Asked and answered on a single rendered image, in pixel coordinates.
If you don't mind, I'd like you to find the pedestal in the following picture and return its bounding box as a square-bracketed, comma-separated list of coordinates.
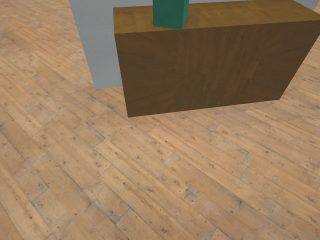
[113, 0, 320, 118]

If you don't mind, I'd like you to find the carton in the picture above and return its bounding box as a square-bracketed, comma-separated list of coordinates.
[153, 0, 189, 29]

